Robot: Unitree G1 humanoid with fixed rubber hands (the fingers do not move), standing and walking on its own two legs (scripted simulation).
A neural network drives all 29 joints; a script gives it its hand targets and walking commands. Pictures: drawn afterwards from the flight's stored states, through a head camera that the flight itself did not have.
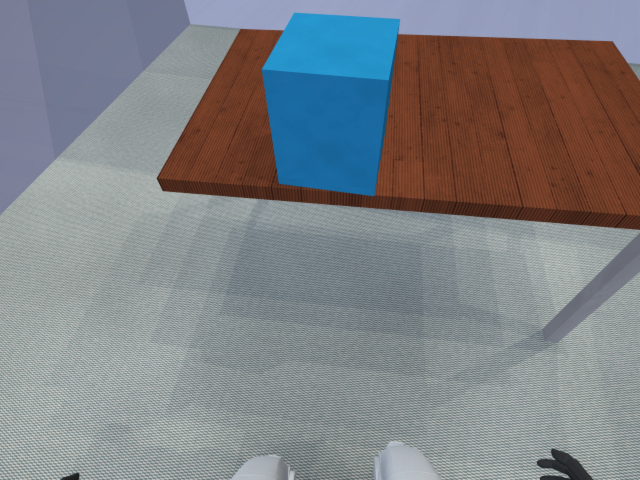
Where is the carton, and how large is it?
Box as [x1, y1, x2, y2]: [262, 13, 399, 195]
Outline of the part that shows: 294,13 262,68 279,183 374,195 386,122 399,19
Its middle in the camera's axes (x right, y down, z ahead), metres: +0.03 -0.26 +0.76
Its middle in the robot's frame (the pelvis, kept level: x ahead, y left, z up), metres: +0.75 -0.01 +0.03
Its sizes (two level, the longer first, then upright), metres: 0.210 0.200 0.250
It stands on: a table, 0.63 m high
